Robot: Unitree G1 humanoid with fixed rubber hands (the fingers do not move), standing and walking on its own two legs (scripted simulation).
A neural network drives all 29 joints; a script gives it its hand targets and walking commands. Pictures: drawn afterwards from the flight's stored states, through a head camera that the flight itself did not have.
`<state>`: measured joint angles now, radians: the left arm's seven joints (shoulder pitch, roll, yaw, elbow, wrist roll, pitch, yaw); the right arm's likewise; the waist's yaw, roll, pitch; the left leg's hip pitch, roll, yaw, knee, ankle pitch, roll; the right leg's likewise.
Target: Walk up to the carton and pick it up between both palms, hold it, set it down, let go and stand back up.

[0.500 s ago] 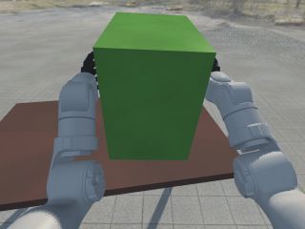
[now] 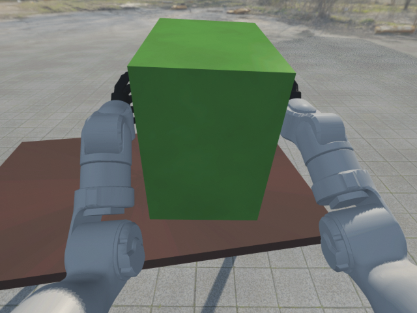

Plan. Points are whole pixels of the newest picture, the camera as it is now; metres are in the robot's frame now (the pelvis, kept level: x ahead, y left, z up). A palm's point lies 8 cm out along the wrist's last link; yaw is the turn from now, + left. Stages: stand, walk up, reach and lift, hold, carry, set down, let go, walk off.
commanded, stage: hold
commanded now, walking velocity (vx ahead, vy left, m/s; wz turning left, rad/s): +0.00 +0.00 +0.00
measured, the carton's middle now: (206, 114) +0.41 +0.01 +0.26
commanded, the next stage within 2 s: none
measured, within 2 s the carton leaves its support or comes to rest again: neither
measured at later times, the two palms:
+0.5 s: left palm (121, 111) +0.36 +0.16 +0.29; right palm (288, 109) +0.36 -0.14 +0.29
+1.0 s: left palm (121, 110) +0.36 +0.16 +0.30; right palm (288, 109) +0.36 -0.14 +0.29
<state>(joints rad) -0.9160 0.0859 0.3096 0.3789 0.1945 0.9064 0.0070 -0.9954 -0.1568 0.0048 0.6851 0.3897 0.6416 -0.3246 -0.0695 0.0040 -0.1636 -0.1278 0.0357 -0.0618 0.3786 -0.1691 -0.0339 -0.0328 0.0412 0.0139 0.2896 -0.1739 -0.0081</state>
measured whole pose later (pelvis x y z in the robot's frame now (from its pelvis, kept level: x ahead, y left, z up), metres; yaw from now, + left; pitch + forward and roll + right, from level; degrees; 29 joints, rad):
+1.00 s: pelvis +0.00 +0.00 +0.00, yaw +0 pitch -5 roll -1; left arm -0.92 0.09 0.30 0.39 0.19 0.90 0.01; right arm -1.00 -0.16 0.00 0.70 0.39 0.65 -0.32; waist -0.07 0.01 -0.17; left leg -0.14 0.03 -0.07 0.38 -0.17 -0.03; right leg -0.04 0.04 0.02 0.29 -0.17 -0.01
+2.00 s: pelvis +0.00 +0.00 +0.00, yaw +0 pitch -4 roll -1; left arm -0.92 0.09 0.31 0.39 0.19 0.90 0.01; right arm -1.00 -0.16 0.01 0.70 0.40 0.65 -0.32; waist -0.07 0.00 -0.17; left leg -0.14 0.03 -0.07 0.39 -0.17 -0.03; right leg -0.04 0.04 0.02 0.29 -0.17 -0.01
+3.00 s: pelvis +0.00 +0.00 +0.00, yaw +0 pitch -4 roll -1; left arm -0.93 0.09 0.31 0.41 0.19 0.90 0.02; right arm -1.01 -0.16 0.00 0.71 0.39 0.65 -0.32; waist -0.07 0.01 -0.17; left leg -0.14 0.03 -0.07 0.39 -0.17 -0.03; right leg -0.04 0.05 0.03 0.29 -0.17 -0.01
